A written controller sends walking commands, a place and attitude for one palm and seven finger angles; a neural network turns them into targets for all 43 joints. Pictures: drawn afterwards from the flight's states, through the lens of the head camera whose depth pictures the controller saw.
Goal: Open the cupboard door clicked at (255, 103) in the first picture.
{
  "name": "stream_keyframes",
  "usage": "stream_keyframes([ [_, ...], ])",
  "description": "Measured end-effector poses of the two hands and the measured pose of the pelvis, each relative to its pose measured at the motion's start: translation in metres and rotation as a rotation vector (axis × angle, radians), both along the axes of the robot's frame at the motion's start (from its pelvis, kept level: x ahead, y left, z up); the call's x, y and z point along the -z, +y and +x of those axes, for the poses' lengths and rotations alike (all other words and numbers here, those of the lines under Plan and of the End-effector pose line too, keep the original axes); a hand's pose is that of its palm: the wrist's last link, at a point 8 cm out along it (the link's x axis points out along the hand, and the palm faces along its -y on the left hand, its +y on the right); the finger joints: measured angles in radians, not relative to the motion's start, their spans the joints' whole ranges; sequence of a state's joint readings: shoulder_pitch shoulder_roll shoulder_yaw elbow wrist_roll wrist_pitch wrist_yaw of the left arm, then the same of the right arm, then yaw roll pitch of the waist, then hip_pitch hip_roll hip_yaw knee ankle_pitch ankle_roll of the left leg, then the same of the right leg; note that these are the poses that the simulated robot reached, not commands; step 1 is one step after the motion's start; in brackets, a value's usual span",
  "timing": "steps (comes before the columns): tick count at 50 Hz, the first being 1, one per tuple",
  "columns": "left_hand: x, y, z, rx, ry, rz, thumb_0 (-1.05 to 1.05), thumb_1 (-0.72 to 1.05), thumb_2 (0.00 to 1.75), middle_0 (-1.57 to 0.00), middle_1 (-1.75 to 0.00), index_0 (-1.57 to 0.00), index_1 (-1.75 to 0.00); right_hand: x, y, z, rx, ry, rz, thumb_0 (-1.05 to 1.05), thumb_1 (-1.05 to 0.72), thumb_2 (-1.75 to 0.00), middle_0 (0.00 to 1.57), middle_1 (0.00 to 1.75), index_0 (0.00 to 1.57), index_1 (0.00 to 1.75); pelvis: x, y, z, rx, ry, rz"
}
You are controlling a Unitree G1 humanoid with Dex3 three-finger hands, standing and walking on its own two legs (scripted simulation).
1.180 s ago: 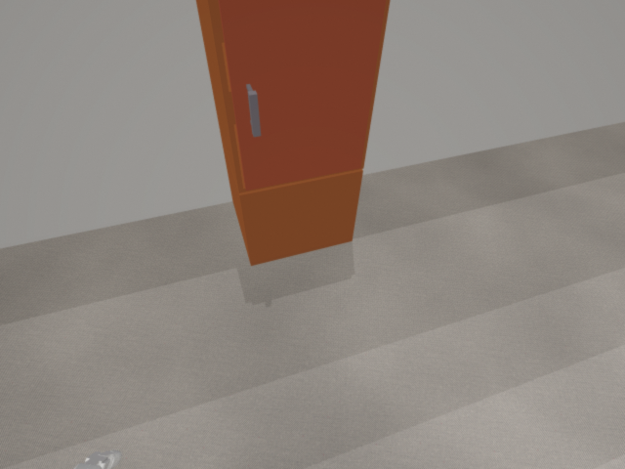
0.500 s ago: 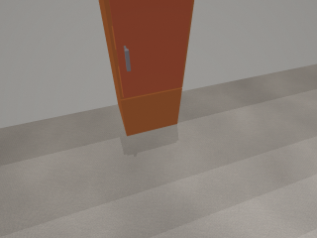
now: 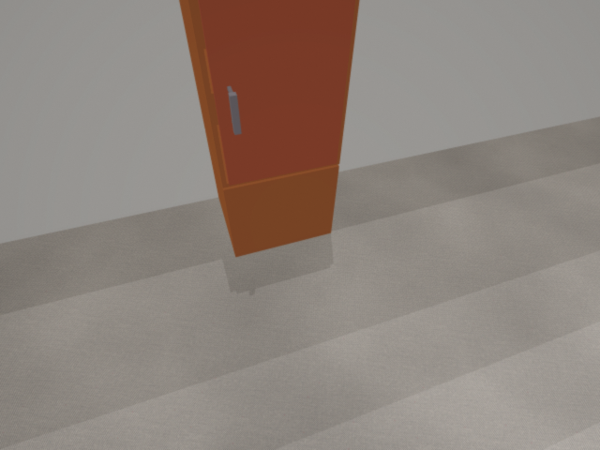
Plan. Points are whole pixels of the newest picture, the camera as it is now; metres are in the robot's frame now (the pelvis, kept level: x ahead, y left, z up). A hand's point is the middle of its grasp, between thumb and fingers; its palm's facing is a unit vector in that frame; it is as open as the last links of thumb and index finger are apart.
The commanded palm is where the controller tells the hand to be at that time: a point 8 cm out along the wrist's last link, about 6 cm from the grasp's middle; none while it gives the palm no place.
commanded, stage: look at it before walking up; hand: left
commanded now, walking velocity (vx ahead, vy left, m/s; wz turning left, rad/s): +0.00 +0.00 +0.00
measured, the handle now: (233, 110) +0.97 +0.24 -0.06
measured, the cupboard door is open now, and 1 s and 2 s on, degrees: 0 0 0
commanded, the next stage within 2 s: walk to a spot facing it in 0.36 s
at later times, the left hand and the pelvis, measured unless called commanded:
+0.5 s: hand out of the picture +0.08 +0.25 -0.16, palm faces -0.03 -0.94 -0.34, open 7.4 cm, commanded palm none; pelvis +0.01 +0.00 +0.00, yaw +0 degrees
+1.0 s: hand out of the picture +0.05 +0.16 -0.17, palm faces -0.18 -0.95 -0.24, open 7.4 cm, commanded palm none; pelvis -0.02 -0.02 -0.01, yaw -14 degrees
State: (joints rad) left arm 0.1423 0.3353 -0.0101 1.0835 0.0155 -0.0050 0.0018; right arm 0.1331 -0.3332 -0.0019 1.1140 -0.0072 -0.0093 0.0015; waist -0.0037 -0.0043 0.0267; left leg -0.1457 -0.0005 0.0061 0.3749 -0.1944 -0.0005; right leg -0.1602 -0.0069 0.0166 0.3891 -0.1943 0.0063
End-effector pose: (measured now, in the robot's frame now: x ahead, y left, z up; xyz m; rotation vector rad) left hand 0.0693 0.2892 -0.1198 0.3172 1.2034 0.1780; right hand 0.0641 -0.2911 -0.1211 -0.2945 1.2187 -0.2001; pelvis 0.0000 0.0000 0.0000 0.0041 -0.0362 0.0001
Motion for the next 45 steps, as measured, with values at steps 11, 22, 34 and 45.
stream_keyframes([
  [11, 0.000, 0.003, 0.000, -0.005, 0.009, 0.004, 0.00, 0.90, 0.89, -0.20, -0.30, -0.20, -0.30, -0.002, -0.001, 0.006, -0.004, -0.001, -0.005, 0.01, -0.90, -0.89, 0.20, 0.30, 0.20, 0.30, -0.001, 0.000, 0.003, 0.000, 0.001, -0.001],
  [22, -0.001, 0.005, 0.003, -0.007, 0.007, 0.007, 0.00, 0.91, 0.89, -0.20, -0.30, -0.20, -0.30, -0.003, 0.001, 0.015, -0.012, -0.013, -0.005, 0.01, -0.90, -0.89, 0.20, 0.30, 0.20, 0.30, -0.001, 0.001, 0.006, -0.001, 0.000, -0.001],
  [34, 0.012, -0.011, 0.000, 0.025, 0.060, -0.015, 0.00, 0.91, 0.89, -0.20, -0.30, -0.20, -0.30, 0.007, 0.013, 0.004, 0.063, -0.051, 0.022, 0.01, -0.90, -0.89, 0.20, 0.30, 0.20, 0.30, 0.007, 0.001, 0.000, 0.079, 0.012, 0.012],
  [45, 0.025, -0.068, -0.012, 0.090, 0.089, -0.056, 0.00, 0.91, 0.89, -0.20, -0.30, -0.20, -0.30, 0.046, 0.013, -0.050, 0.214, 0.003, 0.124, 0.01, -0.90, -0.89, 0.20, 0.30, 0.20, 0.30, 0.023, -0.022, -0.014, 0.195, 0.010, 0.019],
])
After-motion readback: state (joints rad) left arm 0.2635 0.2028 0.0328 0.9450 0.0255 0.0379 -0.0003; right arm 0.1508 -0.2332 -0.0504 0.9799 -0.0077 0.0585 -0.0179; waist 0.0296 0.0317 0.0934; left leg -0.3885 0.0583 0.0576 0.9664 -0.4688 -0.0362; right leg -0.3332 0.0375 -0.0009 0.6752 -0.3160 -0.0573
